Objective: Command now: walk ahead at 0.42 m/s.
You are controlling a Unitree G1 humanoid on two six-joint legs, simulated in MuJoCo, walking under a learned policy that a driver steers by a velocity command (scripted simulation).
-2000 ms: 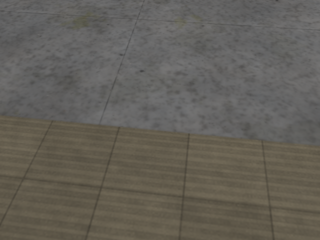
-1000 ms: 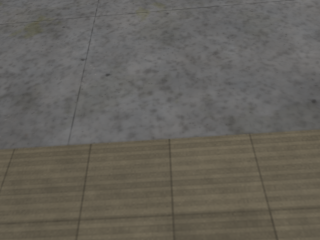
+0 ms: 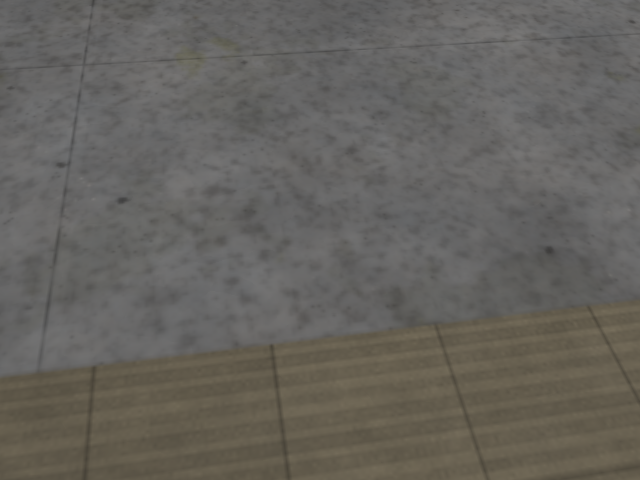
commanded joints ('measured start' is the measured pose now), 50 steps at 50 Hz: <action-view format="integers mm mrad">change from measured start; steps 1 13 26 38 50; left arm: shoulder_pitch -205 167 106 142 -92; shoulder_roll -26 135 175 173 73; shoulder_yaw -24 28 26 -1 -16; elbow -136 -10 67 62 -1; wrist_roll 10 3 -8 -27 9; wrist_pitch -26 -39 -54 -59 -22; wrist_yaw -13 -22 -3 -4 -1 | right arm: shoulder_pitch -26 -76 -372 -62 -102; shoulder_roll -158 -209 -111 -238 -210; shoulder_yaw -28 -39 -8 -51 -39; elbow -47 -103 -210 -176 -133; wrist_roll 9 40 -8 -9 -9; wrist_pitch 2 -49 -16 -34 -31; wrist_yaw -34 8 -3 19 -5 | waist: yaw -20 148 76 -62 2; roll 131 -156 -23 184 85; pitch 105 -173 56 -173 29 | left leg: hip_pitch -126 -715 -489 296 -23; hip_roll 153 44 123 379 204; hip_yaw -77 -99 15 -557 -63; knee -235 940 251 -129 -277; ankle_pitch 550 -56 468 9 532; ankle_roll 123 33 -51 233 163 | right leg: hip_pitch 59 949 427 -148 -19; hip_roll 13 -314 -156 -12 -98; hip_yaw -53 615 105 116 41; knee -313 -800 -956 223 -316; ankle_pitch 199 -198 126 -244 270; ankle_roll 21 -295 -201 -19 35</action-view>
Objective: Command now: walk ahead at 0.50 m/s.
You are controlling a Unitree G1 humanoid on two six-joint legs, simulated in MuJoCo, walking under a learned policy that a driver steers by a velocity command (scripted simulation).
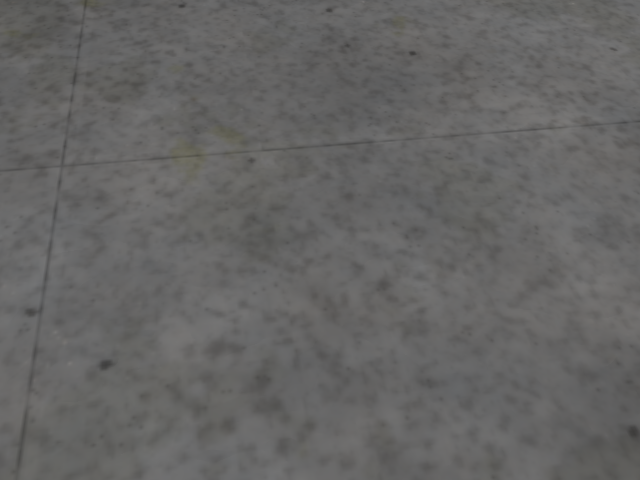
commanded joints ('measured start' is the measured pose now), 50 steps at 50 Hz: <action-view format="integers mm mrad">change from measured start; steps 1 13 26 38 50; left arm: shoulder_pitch -75 150 110 204 114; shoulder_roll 24 156 119 181 68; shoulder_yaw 0 50 28 42 13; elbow -72 -38 28 109 42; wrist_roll -3 0 2 -21 -2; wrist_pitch -14 -40 -43 9 1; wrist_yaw -8 -37 -13 7 5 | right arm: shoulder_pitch -15 6 -174 -265 -121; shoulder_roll -165 -191 -93 -141 -150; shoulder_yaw -37 -37 -20 -33 -39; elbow -51 -15 -116 -171 -96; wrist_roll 7 7 -1 11 -4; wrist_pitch -10 36 19 -10 -22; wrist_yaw -13 -33 -22 24 9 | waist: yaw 10 180 57 36 71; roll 111 122 -4 -29 115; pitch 18 -194 19 -20 -15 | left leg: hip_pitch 29 37 -550 -297 -38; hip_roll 243 229 214 89 289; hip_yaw -132 -69 -92 -13 -243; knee -105 455 644 226 -103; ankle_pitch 284 658 117 90 198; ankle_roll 112 32 -102 -3 168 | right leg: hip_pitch -6 650 496 728 34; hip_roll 7 63 -75 -117 -33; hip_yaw -14 -38 69 29 16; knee -154 -365 -749 -485 160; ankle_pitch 142 75 124 370 -132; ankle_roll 3 -164 -248 -153 -4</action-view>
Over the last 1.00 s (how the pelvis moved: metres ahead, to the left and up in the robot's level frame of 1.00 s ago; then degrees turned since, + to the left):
0.51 0.06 0.02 1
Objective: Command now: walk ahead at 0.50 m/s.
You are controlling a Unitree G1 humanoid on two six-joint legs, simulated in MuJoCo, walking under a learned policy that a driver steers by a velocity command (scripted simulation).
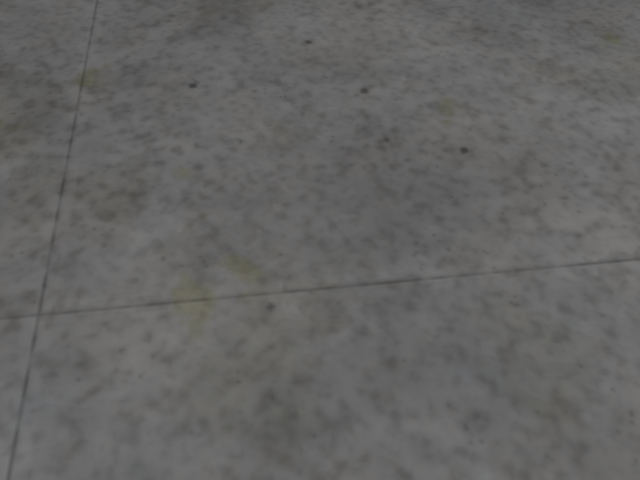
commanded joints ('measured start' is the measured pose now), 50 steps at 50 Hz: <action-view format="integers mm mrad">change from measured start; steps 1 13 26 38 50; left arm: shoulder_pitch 1 -281 -22 105 -63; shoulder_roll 50 39 58 126 104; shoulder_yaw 14 -1 22 40 18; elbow -56 -155 -31 51 -85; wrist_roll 11 -4 29 11 -4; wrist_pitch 4 -28 -52 -18 -90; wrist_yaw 6 -43 -22 16 -3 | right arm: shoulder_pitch -22 110 40 -269 1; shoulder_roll -148 -191 -93 -43 -152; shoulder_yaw -36 -50 -32 -14 -69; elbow -49 55 13 -124 -130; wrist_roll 2 25 35 24 20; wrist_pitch -21 22 36 34 20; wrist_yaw -12 -37 -39 11 -4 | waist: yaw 29 -45 12 110 -25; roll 98 115 -51 16 32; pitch -22 49 -23 80 -117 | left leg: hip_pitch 80 283 -388 -520 298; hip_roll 277 316 193 153 281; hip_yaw -235 -148 -161 -55 -509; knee -215 -139 785 297 -59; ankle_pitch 191 241 -88 200 98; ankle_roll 173 113 -48 -35 251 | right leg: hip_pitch -114 -82 387 638 -178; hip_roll -48 25 -146 -169 9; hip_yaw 32 -14 116 -172 55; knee -94 -552 -940 -925 159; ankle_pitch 122 250 184 428 -109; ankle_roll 27 -17 -188 -138 -3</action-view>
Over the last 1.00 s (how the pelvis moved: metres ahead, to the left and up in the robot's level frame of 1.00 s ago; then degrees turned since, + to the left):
0.54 0.02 0.00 0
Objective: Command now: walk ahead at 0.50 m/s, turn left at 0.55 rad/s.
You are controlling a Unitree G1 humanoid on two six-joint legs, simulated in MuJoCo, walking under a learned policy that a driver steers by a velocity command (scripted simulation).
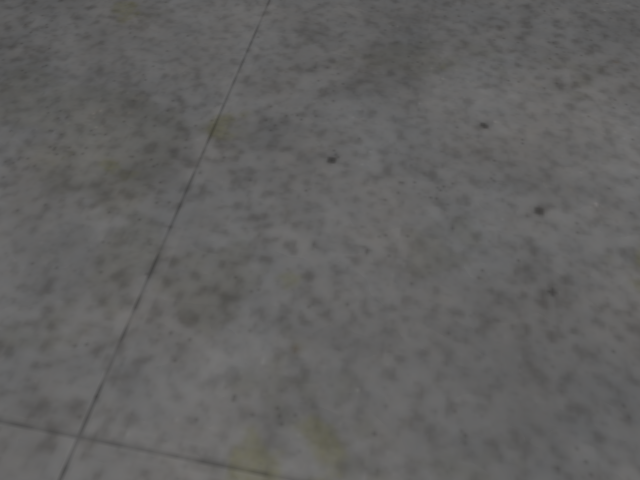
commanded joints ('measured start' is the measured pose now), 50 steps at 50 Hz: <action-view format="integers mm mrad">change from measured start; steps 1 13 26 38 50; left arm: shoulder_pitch -66 -274 -202 -122 -111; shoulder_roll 135 77 74 48 53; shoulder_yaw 31 15 3 -11 -6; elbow -112 -209 -156 -72 18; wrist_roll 17 29 51 36 25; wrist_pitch -44 -15 45 73 85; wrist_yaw -1 -18 -21 -4 7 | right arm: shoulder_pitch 71 189 181 56 85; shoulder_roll -102 -144 -62 -63 -55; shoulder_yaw -25 -36 2 13 15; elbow -58 -19 -22 -1 54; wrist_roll -11 1 -17 -45 -25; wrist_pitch -17 9 91 57 38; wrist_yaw -13 -56 -78 -67 -70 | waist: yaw -16 -75 -46 13 3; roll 11 101 -141 85 7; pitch -134 -75 -129 -34 -96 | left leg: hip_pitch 383 208 37 72 181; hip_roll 277 172 112 145 124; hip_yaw -430 -278 -100 -144 -112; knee -296 -217 365 -164 -84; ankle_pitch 204 300 -322 -203 127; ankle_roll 212 86 -167 -79 -88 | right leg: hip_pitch -367 -165 -27 34 102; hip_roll -82 32 -158 -3 -8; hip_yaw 96 44 217 46 40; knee -30 -682 -923 -785 -723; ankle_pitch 91 566 489 130 413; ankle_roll -6 49 -193 -19 -24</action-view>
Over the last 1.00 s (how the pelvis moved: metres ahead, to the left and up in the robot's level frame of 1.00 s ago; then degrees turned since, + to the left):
0.53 0.01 -0.02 17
